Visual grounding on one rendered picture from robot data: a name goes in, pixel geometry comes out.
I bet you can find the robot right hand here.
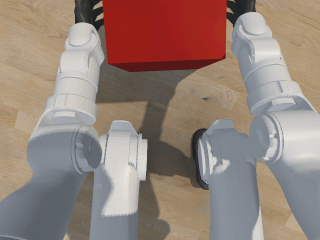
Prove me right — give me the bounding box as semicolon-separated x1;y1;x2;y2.
226;0;256;28

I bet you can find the left robot thigh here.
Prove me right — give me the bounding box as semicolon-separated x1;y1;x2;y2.
89;129;148;240

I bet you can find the robot left hand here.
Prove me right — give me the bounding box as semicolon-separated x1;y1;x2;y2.
74;0;105;31

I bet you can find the carton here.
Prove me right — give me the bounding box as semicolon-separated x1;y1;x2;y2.
102;0;227;72

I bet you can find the left robot forearm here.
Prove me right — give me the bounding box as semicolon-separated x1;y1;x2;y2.
26;22;105;166

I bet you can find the left robot upper arm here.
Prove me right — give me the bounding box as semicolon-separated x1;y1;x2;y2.
0;122;103;240

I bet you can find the right robot upper arm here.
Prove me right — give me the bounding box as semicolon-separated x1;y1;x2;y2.
247;109;320;240

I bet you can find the robot right foot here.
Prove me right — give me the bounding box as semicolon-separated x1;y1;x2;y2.
192;128;209;190

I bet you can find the right robot forearm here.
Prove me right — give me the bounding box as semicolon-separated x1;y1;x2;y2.
231;12;319;117

